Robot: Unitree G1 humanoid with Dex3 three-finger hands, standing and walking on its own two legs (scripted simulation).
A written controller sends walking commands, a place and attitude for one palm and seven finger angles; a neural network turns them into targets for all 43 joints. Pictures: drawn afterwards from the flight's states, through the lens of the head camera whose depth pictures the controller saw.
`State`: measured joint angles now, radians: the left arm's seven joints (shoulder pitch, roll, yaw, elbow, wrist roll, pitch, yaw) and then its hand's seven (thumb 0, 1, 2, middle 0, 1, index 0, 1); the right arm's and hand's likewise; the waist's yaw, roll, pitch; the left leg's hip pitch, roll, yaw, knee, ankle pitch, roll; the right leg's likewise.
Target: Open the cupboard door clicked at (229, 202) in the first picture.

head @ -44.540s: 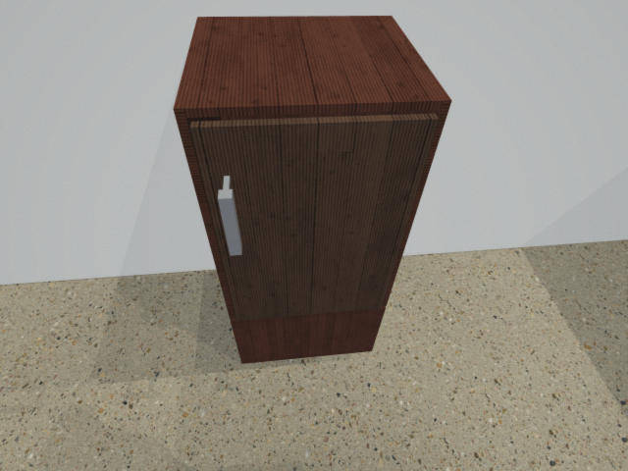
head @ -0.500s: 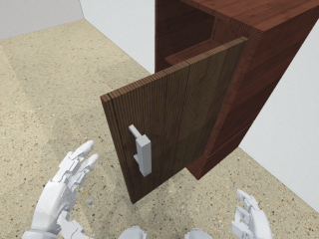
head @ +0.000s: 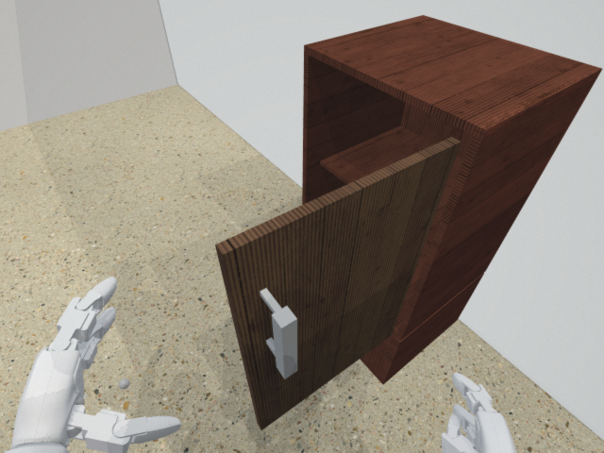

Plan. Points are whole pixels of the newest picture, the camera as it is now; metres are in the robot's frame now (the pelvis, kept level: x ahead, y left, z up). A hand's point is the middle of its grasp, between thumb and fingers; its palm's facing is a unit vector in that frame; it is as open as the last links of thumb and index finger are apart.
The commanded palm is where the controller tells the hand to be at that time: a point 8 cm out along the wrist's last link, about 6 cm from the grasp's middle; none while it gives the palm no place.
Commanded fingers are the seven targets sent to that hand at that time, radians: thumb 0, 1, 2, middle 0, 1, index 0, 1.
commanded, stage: draw the hand back to the body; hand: left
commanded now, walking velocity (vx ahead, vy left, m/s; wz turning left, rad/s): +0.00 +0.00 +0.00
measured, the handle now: (277, 334) +0.28 +0.07 +0.01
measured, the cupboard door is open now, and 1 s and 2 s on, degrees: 88 88 88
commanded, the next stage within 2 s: step back with the hand held close in 0.88 s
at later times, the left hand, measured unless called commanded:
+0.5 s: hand (61, 301) +0.20 +0.25 +0.20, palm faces +0.44 -0.80 -0.40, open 9.1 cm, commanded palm +0.15 +0.29 +0.21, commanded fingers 0.00 0.90 0.90 -0.20 -0.30 -0.20 -0.30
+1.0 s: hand (72, 304) +0.20 +0.23 +0.20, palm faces +0.45 -0.80 -0.39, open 7.4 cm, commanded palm +0.15 +0.27 +0.22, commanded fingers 0.00 0.90 0.90 -0.20 -0.30 -0.20 -0.30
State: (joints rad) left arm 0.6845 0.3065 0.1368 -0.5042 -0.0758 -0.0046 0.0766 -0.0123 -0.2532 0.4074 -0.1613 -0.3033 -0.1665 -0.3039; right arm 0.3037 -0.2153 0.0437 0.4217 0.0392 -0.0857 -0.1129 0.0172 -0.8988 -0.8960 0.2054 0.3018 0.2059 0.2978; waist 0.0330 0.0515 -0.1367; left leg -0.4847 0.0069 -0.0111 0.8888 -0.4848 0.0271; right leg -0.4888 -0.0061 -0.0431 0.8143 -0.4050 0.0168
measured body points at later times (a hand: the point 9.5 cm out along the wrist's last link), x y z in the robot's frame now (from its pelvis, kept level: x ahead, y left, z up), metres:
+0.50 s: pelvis +0.01 -0.01 +0.04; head -0.01 -0.03 +0.48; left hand +0.17 +0.29 +0.22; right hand +0.20 -0.23 -0.04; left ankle -0.02 +0.10 -0.70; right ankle +0.01 -0.14 -0.70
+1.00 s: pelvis +0.01 -0.03 +0.04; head -0.02 -0.05 +0.49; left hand +0.17 +0.27 +0.22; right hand +0.19 -0.25 -0.04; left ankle -0.02 +0.10 -0.70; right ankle +0.01 -0.14 -0.70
